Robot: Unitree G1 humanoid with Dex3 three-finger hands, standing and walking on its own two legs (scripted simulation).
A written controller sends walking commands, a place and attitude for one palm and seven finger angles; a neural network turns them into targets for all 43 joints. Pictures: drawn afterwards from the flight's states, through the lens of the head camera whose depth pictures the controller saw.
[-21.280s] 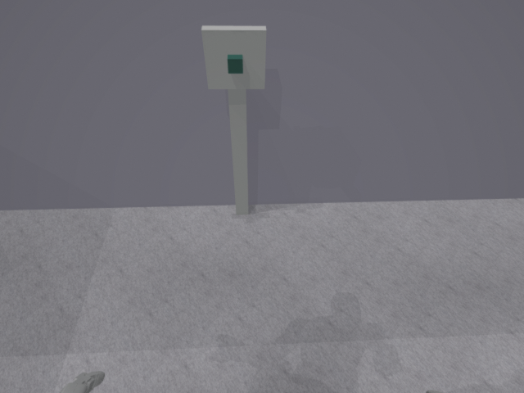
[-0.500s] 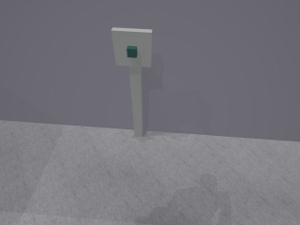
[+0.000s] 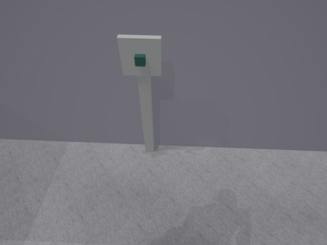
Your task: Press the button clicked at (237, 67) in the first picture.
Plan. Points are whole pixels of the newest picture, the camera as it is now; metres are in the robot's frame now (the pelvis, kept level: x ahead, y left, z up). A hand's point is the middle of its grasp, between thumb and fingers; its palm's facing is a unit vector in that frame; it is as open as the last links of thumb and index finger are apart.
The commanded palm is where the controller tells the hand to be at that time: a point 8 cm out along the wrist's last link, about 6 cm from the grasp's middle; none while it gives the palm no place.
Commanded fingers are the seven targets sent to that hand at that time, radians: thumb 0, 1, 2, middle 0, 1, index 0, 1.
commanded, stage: let the arm hang, fingers relaxed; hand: left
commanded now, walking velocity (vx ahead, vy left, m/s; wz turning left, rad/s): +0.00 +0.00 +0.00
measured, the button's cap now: (140, 59) +0.82 +0.15 +0.01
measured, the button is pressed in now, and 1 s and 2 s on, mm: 0 0 0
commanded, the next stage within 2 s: stand and wait in 0.10 s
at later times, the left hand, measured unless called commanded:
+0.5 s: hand out of the picture +0.03 +0.18 -0.17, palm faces +0.03 -0.98 -0.21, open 7.3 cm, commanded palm none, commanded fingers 0.00 0.90 0.90 -0.20 -0.30 -0.20 -0.30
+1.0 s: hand out of the picture +0.08 +0.20 -0.16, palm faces +0.01 -0.96 -0.27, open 7.3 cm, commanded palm none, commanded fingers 0.00 0.90 0.90 -0.20 -0.30 -0.20 -0.30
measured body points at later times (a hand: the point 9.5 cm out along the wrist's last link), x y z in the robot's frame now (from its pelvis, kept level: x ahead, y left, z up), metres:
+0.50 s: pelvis +0.02 -0.01 +0.00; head +0.03 -0.01 +0.45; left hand +0.03 +0.23 -0.16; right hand +0.02 -0.23 -0.16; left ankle +0.02 +0.11 -0.74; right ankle +0.03 -0.11 -0.74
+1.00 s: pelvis +0.03 -0.01 +0.00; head +0.04 -0.02 +0.45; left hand +0.08 +0.25 -0.14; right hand +0.06 -0.27 -0.15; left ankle +0.02 +0.11 -0.74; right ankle +0.03 -0.11 -0.74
